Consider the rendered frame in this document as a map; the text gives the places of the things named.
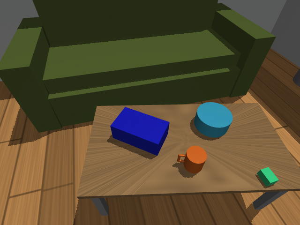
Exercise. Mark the coffee table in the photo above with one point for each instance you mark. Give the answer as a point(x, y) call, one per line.
point(113, 168)

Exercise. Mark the sofa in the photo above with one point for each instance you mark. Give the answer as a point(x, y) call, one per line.
point(80, 54)

